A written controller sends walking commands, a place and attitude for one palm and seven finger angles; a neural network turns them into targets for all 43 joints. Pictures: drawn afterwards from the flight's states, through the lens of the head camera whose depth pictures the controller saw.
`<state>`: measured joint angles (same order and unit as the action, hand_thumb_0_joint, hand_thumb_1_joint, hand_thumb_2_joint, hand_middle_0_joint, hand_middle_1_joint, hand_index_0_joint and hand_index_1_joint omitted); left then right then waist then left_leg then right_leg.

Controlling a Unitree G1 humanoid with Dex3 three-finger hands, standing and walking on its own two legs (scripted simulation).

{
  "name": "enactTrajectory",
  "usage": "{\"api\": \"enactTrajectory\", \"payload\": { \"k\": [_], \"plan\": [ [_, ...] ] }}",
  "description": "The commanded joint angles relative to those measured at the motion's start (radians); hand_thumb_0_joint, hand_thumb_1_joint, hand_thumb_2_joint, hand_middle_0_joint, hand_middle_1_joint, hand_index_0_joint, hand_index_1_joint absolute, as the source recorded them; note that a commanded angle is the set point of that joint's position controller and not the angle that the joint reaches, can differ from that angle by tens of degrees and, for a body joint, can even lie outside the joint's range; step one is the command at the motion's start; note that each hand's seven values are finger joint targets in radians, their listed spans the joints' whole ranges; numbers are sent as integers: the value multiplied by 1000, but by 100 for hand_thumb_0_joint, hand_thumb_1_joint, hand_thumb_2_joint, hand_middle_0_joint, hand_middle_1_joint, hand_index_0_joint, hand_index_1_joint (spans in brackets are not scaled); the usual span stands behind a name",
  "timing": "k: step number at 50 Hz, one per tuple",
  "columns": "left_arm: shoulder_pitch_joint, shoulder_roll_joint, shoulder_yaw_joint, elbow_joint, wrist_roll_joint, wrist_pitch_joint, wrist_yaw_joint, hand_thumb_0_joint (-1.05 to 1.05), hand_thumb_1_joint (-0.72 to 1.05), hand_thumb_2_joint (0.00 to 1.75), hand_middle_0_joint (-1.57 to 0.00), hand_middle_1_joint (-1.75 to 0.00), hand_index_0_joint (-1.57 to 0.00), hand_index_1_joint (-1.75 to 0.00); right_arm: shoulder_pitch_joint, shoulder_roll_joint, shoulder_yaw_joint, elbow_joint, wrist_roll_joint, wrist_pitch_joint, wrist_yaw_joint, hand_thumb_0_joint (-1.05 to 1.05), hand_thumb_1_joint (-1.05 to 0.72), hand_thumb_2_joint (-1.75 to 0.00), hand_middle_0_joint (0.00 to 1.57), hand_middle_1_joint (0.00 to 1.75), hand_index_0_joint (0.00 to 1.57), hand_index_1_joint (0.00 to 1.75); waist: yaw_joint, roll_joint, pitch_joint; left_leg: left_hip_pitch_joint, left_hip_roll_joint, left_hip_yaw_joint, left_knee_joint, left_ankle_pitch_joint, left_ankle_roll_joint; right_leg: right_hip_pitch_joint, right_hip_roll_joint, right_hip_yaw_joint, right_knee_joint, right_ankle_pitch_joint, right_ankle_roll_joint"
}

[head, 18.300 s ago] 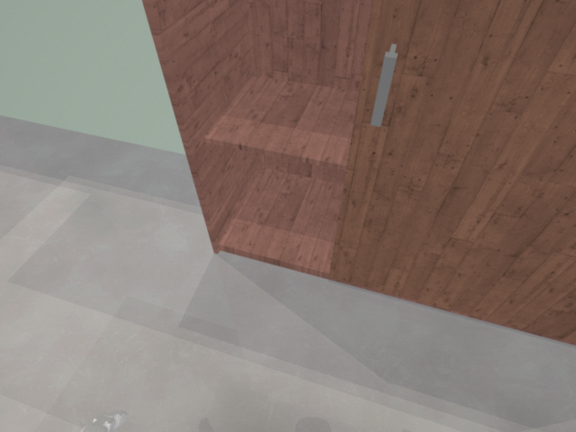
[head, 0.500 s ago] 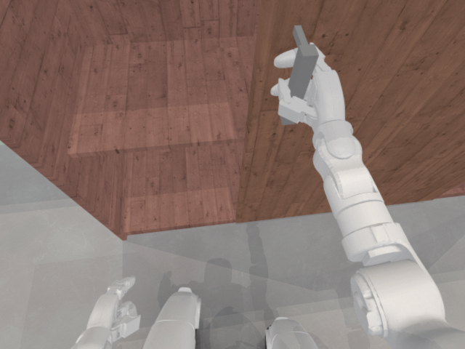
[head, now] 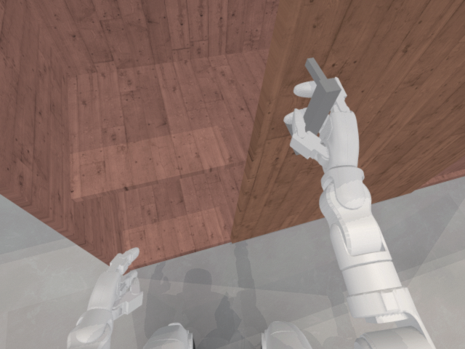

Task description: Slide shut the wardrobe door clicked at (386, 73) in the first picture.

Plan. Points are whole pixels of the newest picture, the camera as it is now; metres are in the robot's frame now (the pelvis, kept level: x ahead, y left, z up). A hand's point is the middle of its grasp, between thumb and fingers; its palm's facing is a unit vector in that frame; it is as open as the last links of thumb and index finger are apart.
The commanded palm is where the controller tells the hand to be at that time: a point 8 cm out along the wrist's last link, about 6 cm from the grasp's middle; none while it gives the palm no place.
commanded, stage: step sideways, sliding the door along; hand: right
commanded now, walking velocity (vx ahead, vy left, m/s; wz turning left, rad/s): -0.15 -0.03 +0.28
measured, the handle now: (306, 110) +0.44 -0.14 +0.13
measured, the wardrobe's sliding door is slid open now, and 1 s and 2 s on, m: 0.42 0.19 0.00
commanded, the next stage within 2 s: none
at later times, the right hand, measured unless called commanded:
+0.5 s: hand (225, 156) +0.36 -0.01 +0.12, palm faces -0.16 +0.99 -0.04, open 6.0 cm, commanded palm +0.34 +0.00 +0.13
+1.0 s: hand (149, 170) +0.34 +0.09 +0.13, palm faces -0.18 +0.98 -0.12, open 6.1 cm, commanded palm +0.32 +0.09 +0.13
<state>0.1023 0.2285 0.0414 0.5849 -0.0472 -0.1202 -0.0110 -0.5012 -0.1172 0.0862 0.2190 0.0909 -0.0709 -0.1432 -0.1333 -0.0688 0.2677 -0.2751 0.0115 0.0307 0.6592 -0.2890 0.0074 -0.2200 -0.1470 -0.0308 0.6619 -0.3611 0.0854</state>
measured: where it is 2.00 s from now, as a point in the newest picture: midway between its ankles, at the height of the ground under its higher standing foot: outside the picture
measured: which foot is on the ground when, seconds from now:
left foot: down 0.00-0.20, up 0.22-0.42, down 0.44-0.62, up 0.64-0.88, down 0.90-1.00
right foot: down 0.00-0.92, up 0.94-1.00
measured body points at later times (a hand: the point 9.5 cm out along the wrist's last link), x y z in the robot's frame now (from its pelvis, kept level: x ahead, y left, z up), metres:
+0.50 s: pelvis +0.03 +0.03 +0.00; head +0.14 +0.05 +0.43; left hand +0.25 +0.20 -0.12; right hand +0.36 -0.06 +0.13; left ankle +0.05 +0.13 -0.72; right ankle +0.00 -0.13 -0.71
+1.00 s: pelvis -0.04 +0.11 +0.00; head +0.03 +0.14 +0.44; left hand +0.12 +0.33 -0.11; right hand +0.34 +0.04 +0.14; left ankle -0.06 +0.23 -0.72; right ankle +0.00 -0.09 -0.70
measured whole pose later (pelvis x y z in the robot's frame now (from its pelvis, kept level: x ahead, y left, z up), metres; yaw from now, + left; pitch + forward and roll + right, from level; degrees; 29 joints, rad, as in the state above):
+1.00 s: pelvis -0.04 +0.11 +0.00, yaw +11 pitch -3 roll +2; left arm 0.04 0.17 0.00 0.62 -0.05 -0.02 0.01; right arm -0.37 -0.10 0.09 0.12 0.03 -0.10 -0.14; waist -0.04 -0.09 0.23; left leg -0.25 0.00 0.07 0.62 -0.33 0.00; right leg -0.34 -0.23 -0.04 0.79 -0.39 0.06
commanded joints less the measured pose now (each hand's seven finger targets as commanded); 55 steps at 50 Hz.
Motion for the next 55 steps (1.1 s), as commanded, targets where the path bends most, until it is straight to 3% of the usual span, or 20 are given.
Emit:
{"api": "enactTrajectory", "payload": {
  "k": [1, 3, 6, 8, 10, 12, 21, 23, 25, 27, 29, 30, 31, 32, 43, 45, 49, 51, 53, 55],
  "plan": [
    [-90, 37, 6, -135, 6, -53, 14, 0, 90, 90, -20, -30, -20, -30, -343, 166, 326, -437, -95, -144, 126, 0, -90, -90, 45, 140, 45, 140, 154, 335, -566, 385, 219, -297, -161, 1229, 64, -69, 90, -62, 221, 48, -59],
    [-38, 54, 22, -136, -3, -41, 15, 0, 90, 90, -20, -30, -20, -30, -228, 209, 346, -419, -84, -137, 119, 0, -90, -90, 45, 140, 45, 140, 119, 430, -554, 451, 263, -381, -104, 1330, 78, -206, 102, 53, 250, -201, -84],
    [-89, 30, 1, -111, 11, -65, 18, 0, 90, 90, -20, -30, -20, -30, -257, 276, 425, -604, -84, -168, 102, 0, -90, -90, 45, 140, 45, 140, 158, 242, -639, 422, 193, -262, 16, 1230, 91, -69, 86, -1, -98, 84, -97],
    [-103, 59, 21, -124, 14, -65, 7, 0, 90, 90, -20, -30, -20, -30, -218, 287, 459, -665, -76, -183, 103, 0, -90, -90, 45, 140, 45, 140, 161, 138, -705, 189, 91, -154, 104, 836, 11, 275, -35, 21, -220, 691, -133],
    [-63, 84, 32, -160, 5, -63, -29, 0, 90, 90, -20, -30, -20, -30, -175, 307, 496, -642, -73, -193, 118, 0, -90, -90, 45, 140, 45, 140, 149, -21, -701, -160, 32, -88, 325, -110, 2, 510, -258, 144, -145, 1202, -263],
    [-46, 60, 22, -168, 30, -49, -32, 0, 90, 90, -20, -30, -20, -30, -172, 343, 505, -630, -90, -175, 126, 0, -90, -90, 45, 140, 45, 140, 173, -18, -590, -268, 18, -72, 370, -211, -1, 483, -254, 75, -138, 1105, -278],
    [-105, 49, -19, -166, 25, -38, -22, 0, 90, 90, -20, -30, -20, -30, -179, 196, 391, -691, -111, -195, 114, 0, -90, -90, 45, 140, 45, 140, 177, -36, -499, 47, 17, 46, -65, 232, 2, 286, -193, -82, 55, 903, -148],
    [-119, 25, -26, -166, 16, -29, -8, 0, 90, 90, -20, -30, -20, -30, -168, 152, 362, -736, -117, -210, 113, 0, -90, -90, 45, 140, 45, 140, 181, 136, -552, 221, 100, -31, -112, 766, 24, 144, -103, -109, 198, 637, -100],
    [-116, 19, -11, -156, 14, -36, 19, 0, 90, 90, -20, -30, -20, -30, 4, 115, 311, -649, -118, -200, 85, 0, -90, -90, 45, 140, 45, 140, 141, 444, -608, 396, 284, -344, -89, 1553, 182, -107, 107, -45, 357, -172, -57],
    [-106, 3, -25, -151, 29, -61, 23, 0, 90, 90, -20, -30, -20, -30, 1, 152, 346, -699, -115, -199, 89, 0, -90, -90, 45, 140, 45, 140, 136, 396, -570, 404, 271, -283, -45, 1480, 166, -154, 69, -14, 76, -276, -83],
    [-135, 7, -27, -99, 40, -61, 35, 0, 90, 90, -20, -30, -20, -30, -78, 152, 352, -763, -106, -230, 80, 0, -90, -90, 45, 140, 45, 140, 178, 230, -631, 311, 168, -138, 68, 1240, 106, 62, 40, -81, -227, 147, -61],
    [-151, 27, -8, -90, 45, -52, 34, 0, 90, 90, -20, -30, -20, -30, -155, 110, 335, -808, -96, -243, 74, 0, -90, -90, 45, 140, 45, 140, 201, 67, -650, 115, 114, -77, 173, 922, 47, 299, -52, -46, -320, 568, -79],
    [-167, 51, 14, -116, 46, -47, 15, 0, 90, 90, -20, -30, -20, -30, -150, 146, 352, -765, -84, -245, 84, 0, -90, -90, 45, 140, 45, 140, 175, -126, -656, -144, 50, -26, 324, 171, 1, 464, -269, 151, -274, 1076, -171],
    [-147, 55, 25, -131, 43, -35, -6, 0, 90, 90, -20, -30, -20, -30, -163, 157, 330, -719, -100, -252, 89, 0, -90, -90, 45, 140, 45, 140, 165, -110, -677, -201, 26, -93, 439, -232, 5, 462, -363, 175, -202, 1239, -254],
    [-123, 47, 9, -146, 8, 48, 1, 0, 90, 90, -20, -30, -20, -30, -264, 96, 208, -464, -97, -134, 95, 0, -90, -90, 45, 140, 45, 140, 177, -136, -507, 54, 15, 24, -60, 50, -19, 231, -277, -34, -88, 699, -153],
    [-118, 35, 2, -138, -11, 50, 9, 0, 90, 90, -20, -30, -20, -30, -286, 57, 189, -450, -103, -134, 94, 0, -90, -90, 45, 140, 45, 140, 173, -52, -524, 132, 27, 38, -231, 302, -23, 211, -181, -85, 20, 544, -105],
    [-111, 28, 9, -106, 5, 28, 49, 0, 90, 90, -20, -30, -20, -30, -257, 27, 165, -345, -98, -119, 68, 0, -90, -90, 45, 140, 45, 140, 147, 502, -596, 277, 220, -226, -164, 1083, 138, -89, 84, -22, 320, -183, -71],
    [-93, 20, 2, -72, 18, 15, 56, 0, 90, 90, -20, -30, -20, -30, -334, 101, 206, -359, -77, -121, 68, 0, -90, -90, 45, 140, 45, 140, 183, 381, -585, 291, 198, -137, -117, 945, 122, -68, 70, -15, 72, -109, -76],
    [-87, 39, 11, -51, 17, 26, 60, 0, 90, 90, -20, -30, -20, -30, -407, 116, 219, -373, -57, -138, 70, 0, -90, -90, 45, 140, 45, 140, 215, 200, -596, 222, 133, -51, 57, 787, 60, 124, 11, -46, -283, 374, -78],
    [-68, 96, 36, -72, 38, 41, 37, 0, 90, 90, -20, -30, -20, -30, -420, 113, 228, -348, -53, -151, 91, 0, -90, -90, 45, 140, 45, 140, 196, -130, -580, -186, 27, -27, 336, -115, -8, 398, -336, 316, -256, 1087, -239]
  ]
}}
